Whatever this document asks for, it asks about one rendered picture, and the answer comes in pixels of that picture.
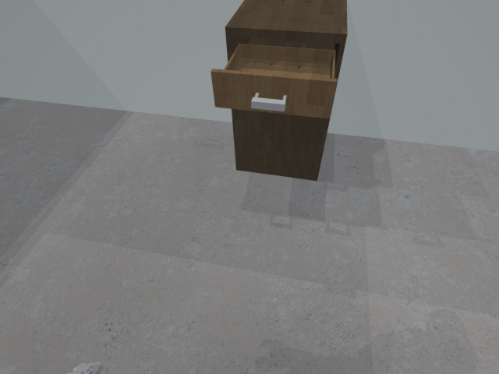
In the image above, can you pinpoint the drawer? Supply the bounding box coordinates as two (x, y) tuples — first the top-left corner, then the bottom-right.
(211, 44), (338, 118)

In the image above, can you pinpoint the handle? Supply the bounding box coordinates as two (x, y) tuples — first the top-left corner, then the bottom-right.
(251, 93), (287, 111)

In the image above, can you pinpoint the cabinet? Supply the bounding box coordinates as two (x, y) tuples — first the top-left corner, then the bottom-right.
(225, 0), (348, 181)

